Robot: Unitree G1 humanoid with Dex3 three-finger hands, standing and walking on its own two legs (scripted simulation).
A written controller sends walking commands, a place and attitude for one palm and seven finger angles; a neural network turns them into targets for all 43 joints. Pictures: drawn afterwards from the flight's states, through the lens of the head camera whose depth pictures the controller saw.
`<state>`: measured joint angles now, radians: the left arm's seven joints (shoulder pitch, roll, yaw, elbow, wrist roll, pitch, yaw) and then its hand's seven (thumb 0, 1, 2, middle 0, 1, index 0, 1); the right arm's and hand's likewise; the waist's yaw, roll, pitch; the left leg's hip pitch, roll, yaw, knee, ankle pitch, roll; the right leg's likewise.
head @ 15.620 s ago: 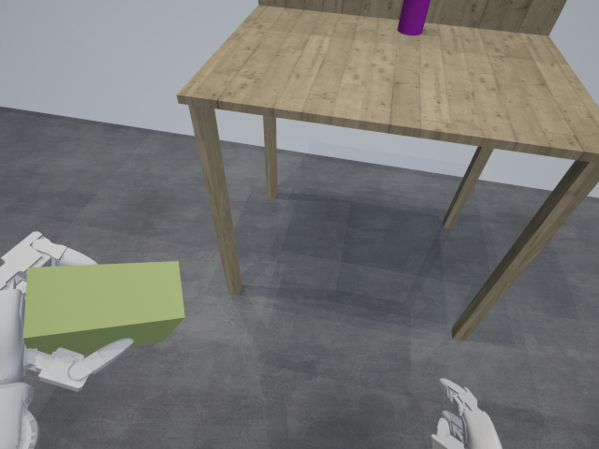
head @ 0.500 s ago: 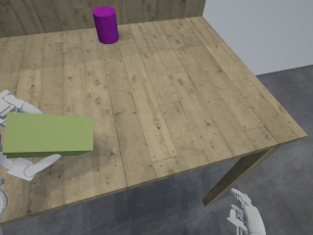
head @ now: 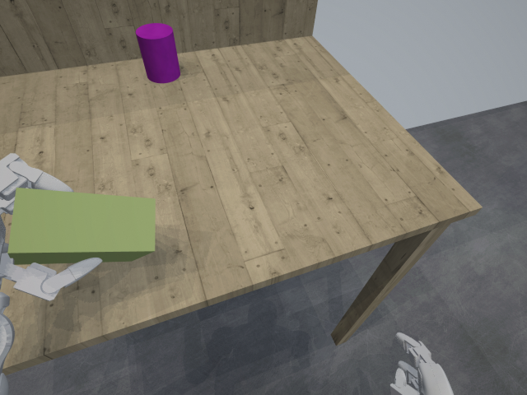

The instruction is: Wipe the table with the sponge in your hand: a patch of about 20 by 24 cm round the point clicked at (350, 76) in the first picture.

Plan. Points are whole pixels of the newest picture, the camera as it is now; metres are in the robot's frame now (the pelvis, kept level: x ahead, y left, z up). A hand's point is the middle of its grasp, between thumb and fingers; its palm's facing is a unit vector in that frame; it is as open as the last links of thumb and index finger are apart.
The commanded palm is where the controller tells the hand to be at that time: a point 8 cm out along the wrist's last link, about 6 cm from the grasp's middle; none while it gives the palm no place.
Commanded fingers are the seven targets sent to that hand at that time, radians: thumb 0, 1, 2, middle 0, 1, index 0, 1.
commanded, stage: come to a stop and stand still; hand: left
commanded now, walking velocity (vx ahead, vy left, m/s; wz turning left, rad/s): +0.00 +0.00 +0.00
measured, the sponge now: (105, 231) +0.26 +0.22 +0.15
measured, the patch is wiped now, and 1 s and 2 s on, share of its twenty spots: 0.00 0.00 0.00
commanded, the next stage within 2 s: look again from close up in 0.78 s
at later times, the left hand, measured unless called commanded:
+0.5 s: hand (52, 236) +0.24 +0.27 +0.16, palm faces +0.41 -0.85 -0.32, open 10.3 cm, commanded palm +0.17 +0.30 +0.18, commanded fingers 0.00 0.10 1.30 -1.20 -1.60 -1.20 -1.60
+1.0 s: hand (44, 241) +0.23 +0.28 +0.16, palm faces +0.39 -0.85 -0.35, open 10.3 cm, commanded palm +0.17 +0.31 +0.18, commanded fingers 0.00 0.10 1.30 -1.20 -1.60 -1.20 -1.60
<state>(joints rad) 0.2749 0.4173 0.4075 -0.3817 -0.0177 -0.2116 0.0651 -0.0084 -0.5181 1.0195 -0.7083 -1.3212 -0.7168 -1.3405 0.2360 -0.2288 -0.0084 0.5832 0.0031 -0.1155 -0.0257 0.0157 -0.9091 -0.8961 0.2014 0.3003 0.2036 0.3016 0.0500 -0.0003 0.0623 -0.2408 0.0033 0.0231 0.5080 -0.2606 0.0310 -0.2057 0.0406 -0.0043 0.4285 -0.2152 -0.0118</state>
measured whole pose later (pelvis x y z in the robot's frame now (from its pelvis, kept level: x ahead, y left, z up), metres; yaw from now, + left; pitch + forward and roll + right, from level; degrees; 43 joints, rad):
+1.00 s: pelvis +0.01 +0.03 +0.00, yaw +0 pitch +0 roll -1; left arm 0.41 0.36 0.36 -0.47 -0.06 -0.19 0.11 -0.01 -0.51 1.02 -0.70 -1.33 -0.71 -1.35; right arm 0.19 -0.18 0.03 0.57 0.01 -0.08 -0.02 0.02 -0.91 -0.90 0.20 0.30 0.21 0.30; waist 0.03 -0.02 0.05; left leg -0.21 -0.04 0.04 0.46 -0.24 0.07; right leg -0.18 0.00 0.01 0.39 -0.20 0.02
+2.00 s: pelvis -0.02 -0.05 -0.01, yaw +1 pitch -3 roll +1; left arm 0.14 0.65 0.31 -0.36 0.17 0.20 -0.09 -0.01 -0.52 1.02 -0.71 -1.32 -0.72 -1.34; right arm 0.14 -0.26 0.05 0.59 0.04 -0.05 -0.13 0.02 -0.91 -0.90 0.20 0.30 0.21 0.30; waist 0.09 0.08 0.00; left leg -0.27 0.01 -0.01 0.61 -0.29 -0.02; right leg -0.27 0.05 -0.07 0.62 -0.31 -0.08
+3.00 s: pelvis -0.03 +0.00 +0.00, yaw +1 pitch -4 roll +1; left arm -0.11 0.73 0.07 -0.45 0.69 0.57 -0.20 0.00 -0.52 1.02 -0.72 -1.31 -0.73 -1.33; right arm -0.03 -0.26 0.10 0.64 0.07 0.04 -0.10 0.02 -0.91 -0.90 0.20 0.30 0.18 0.29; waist 0.16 0.11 0.02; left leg -0.18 -0.04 0.02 0.44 -0.19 0.03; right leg -0.20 0.00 -0.03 0.49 -0.22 -0.03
